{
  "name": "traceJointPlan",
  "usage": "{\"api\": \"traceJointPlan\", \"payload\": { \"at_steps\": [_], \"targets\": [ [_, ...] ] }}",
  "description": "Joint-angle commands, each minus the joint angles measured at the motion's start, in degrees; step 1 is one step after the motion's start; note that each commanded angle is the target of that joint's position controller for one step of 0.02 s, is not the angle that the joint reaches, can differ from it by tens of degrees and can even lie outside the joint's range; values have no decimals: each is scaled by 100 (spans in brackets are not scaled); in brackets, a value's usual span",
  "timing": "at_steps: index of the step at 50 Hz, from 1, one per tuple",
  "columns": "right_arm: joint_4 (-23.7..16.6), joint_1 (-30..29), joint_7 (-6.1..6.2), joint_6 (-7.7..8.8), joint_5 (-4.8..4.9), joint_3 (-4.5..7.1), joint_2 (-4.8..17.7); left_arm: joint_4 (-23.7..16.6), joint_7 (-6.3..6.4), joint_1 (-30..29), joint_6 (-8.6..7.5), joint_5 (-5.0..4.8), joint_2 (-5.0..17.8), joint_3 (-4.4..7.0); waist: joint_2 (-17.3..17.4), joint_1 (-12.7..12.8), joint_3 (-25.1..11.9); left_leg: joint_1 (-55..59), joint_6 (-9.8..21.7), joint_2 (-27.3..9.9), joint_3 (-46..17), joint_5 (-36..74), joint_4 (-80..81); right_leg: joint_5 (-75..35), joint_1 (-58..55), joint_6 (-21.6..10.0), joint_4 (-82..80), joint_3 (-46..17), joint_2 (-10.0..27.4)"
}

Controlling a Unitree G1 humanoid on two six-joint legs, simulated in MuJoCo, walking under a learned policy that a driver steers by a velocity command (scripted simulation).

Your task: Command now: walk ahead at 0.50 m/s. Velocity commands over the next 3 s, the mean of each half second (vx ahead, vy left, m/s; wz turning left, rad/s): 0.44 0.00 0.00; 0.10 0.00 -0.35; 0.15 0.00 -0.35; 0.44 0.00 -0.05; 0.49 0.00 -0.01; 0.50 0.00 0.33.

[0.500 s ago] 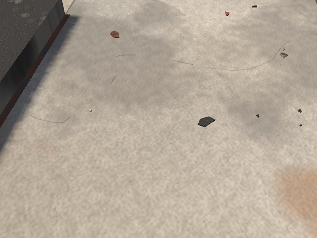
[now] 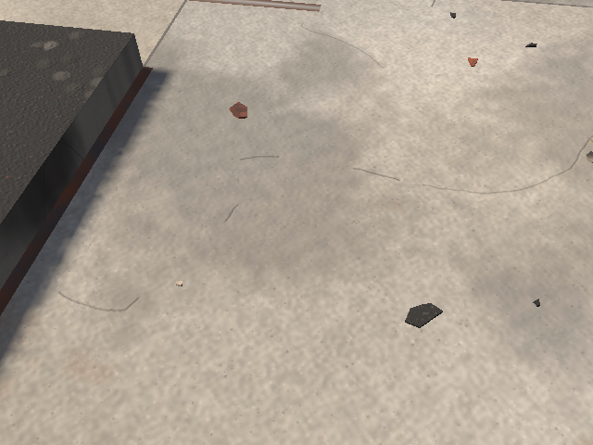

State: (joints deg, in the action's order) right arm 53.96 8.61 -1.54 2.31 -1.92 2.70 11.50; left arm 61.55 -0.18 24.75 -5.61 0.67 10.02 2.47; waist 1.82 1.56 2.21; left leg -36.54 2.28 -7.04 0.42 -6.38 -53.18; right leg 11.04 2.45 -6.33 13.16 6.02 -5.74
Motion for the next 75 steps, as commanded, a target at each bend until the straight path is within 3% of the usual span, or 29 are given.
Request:
{"api": "traceJointPlan", "payload": {
  "at_steps": [1, 7, 9, 11, 12, 13, 14, 15, 16, 18, 23, 30, 35, 36, 37, 38, 39, 41, 42, 50, 56, 60, 62, 63, 64, 65, 66, 68, 75],
  "targets": [
    [-394, -476, -29, 27, 53, -23, 146, -226, 16, 235, -85, -15, 615, 58, -456, -10, 382, -39, -91, 122, 302, 599, 868, -2016, 291, -434, -684, -836, 1456],
    [-698, -1232, -14, 100, 71, -40, 224, -46, 100, 677, -53, 64, 701, 52, -578, 182, 441, -28, 168, 397, 470, 425, 1906, -2988, -868, -480, -288, -753, 1752],
    [-673, -978, 15, 149, 69, 4, 310, -55, 134, 498, -42, 89, 791, 74, -628, -35, 315, 496, 363, 601, 543, -40, 2156, -4118, -1045, -408, 182, -646, 1828],
    [-282, 252, 100, 219, 46, 126, 501, -68, 139, 310, -9, 92, 901, 105, -610, -574, -315, 1940, 600, 968, 674, -204, 2550, -5153, -966, -257, 1583, -483, 1703],
    [28, 1260, 157, 276, -50, 228, 725, -132, 126, 223, -2, 45, 848, 82, -465, -971, -862, 3383, 790, 644, 339, -29, 2692, -4232, -151, -158, 2809, -345, 1500],
    [135, 2092, 213, 292, -197, 386, 1317, -357, 63, 469, -7, -154, 428, -24, 466, -1038, -1690, 5104, 1293, -969, -1780, -692, 2846, -1705, 1608, 74, 4873, -1, 888],
    [151, 1960, 134, 201, -56, 427, 1400, -318, 31, 773, -6, -191, 513, 57, 1029, -796, -2129, 5587, 1812, -1775, -4000, -646, 3648, 1835, 2839, 120, 6333, -489, 70],
    [55, 1266, 100, 166, 88, 369, 1173, -417, 48, 250, 28, -72, 762, 131, 322, -554, -1278, 4859, 1612, -1499, -3248, -1008, 3750, 1379, 3314, 42, 6522, -926, 525],
    [-20, 814, 80, 198, 115, 259, 769, -541, 23, -193, -3, -26, 669, 110, 19, -464, -578, 3998, 1445, -1288, -2496, -838, 3964, 933, 3370, 47, 6247, -904, 740],
    [81, 593, 123, 293, 114, 98, 302, -528, 13, -256, 84, 89, 465, 111, -48, -77, 10, 2892, 1060, -804, -1372, 1178, 4146, 650, 2803, 164, 5555, -836, 1005],
    [354, 1054, 163, 440, 104, 40, 495, -495, -13, -210, 342, 128, 267, 92, 192, 193, -150, 2650, 943, -418, -162, 4203, 3922, 305, 2454, 439, 4694, -526, 840],
    [452, 1312, 295, 305, 94, -29, 538, -815, 52, -1355, 360, 32, 301, -38, 420, -140, -177, 3134, 724, -383, 468, 4067, 3685, -648, 2171, 355, 2754, -215, 700],
    [435, 1296, 462, 109, 115, 99, 700, -886, 69, -1127, 290, 91, 460, 58, 297, -67, -161, 3588, 700, -655, 405, 3933, 2409, 118, 1922, 34, 1943, -103, 510],
    [415, 1272, 473, 75, 128, 137, 753, -799, 82, -754, 234, 105, 509, 103, 28, 129, -323, 3438, 528, -498, 535, 3588, 1646, -565, 1411, -78, 1399, -204, 494],
    [264, 1332, 478, 78, 129, 165, 789, -771, 120, -322, 176, 136, 958, 237, -603, 247, -754, 2773, 224, -100, 807, 2090, 331, -2997, 550, -377, 1331, -1147, 1190],
    [43, 1586, 453, 22, 212, 87, 300, -869, 133, -238, 221, 82, 1506, 390, -1629, 87, -1131, 1154, -64, 1115, 964, -2684, -1549, -5907, -483, -1531, 1278, -3025, 2756],
    [31, 1531, 426, -101, 85, 96, 394, -864, 85, -201, 315, -128, 1360, 360, -1062, 76, -1519, 1026, -97, 947, -2, -3223, -1932, -5071, -264, -1836, 1004, -3358, 2858],
    [-154, 819, 409, -173, 59, 132, 429, -1022, 114, -851, 466, -28, 1012, 307, -421, -31, -403, 532, -179, 677, -187, -2464, -1896, -3020, 751, -1480, 579, -2735, 2252],
    [-226, 661, 409, -187, 33, 168, 524, -1091, 141, -1036, 517, -14, 874, 272, -374, -112, -247, 546, -212, 585, -214, -2130, -1576, -2470, 990, -1228, 442, -2523, 1966],
    [-553, 376, 423, -456, 67, 163, 512, -1321, 103, -998, 604, 45, 1177, 387, -749, -65, -640, 744, -443, 712, -263, -1698, -257, -260, 1025, -780, 146, -2657, 1410],
    [-825, 109, 434, -411, 130, 143, 603, -1464, 66, -1035, 709, 75, 1321, 470, -843, 55, -542, 1026, -371, 878, -347, -1787, 550, 791, 1090, -647, -35, -3254, 1362],
    [-774, 653, 455, -336, 212, 114, 616, -1530, 30, -1246, 769, 77, 1237, 459, -989, -98, -620, 2021, -123, 1075, -195, -1852, 1644, 641, 1380, -438, -48, -3306, 1257],
    [-618, 1362, 441, -278, 147, 102, 601, -1561, 47, -1409, 830, -12, 1187, 452, -933, -478, -670, 3293, 128, 1152, -13, -1486, 3121, 1973, 2111, -93, -19, -3112, 865],
    [-622, 1491, 477, -244, 60, 162, 917, -1663, 73, -1466, 828, -61, 943, 386, -187, -519, -444, 3694, 327, 453, -840, -2348, 4042, 2457, 2852, 272, 777, -2604, 356],
    [-811, 1223, 482, -207, -10, 254, 1470, -1809, 80, -1486, 774, -151, 568, 284, 1379, -454, -449, 3695, 803, -1271, -3127, -3946, 4847, 2310, 3712, 398, 2609, -1340, -552],
    [-816, 769, 442, -180, -110, 300, 1507, -1784, 69, -1691, 678, 103, 1061, 373, 781, -312, 262, 2660, 1022, -1431, -3473, -3959, 5018, 1396, 3867, 406, 3382, -1588, -213],
    [-826, 492, 420, -131, -56, 213, 1185, -1660, -21, -1407, 624, 127, 1101, 395, 434, 25, 265, 2398, 891, -1086, -3013, -3605, 4929, 870, 3496, 378, 3821, -1765, -131],
    [-789, 356, 332, -25, 44, 169, 999, -1375, -144, -849, 577, 204, 1074, 378, 506, 229, 88, 2586, 596, -527, -2096, -2814, 4835, 462, 3285, 467, 4480, -1489, -104],
    [-290, 1646, 222, 202, 108, 213, 984, -1696, -236, -2126, 461, 180, 829, 190, 567, -521, 291, 3781, 884, -463, -1571, -1531, 4784, 92, 4009, 832, 3546, -650, 595]
  ]
}}
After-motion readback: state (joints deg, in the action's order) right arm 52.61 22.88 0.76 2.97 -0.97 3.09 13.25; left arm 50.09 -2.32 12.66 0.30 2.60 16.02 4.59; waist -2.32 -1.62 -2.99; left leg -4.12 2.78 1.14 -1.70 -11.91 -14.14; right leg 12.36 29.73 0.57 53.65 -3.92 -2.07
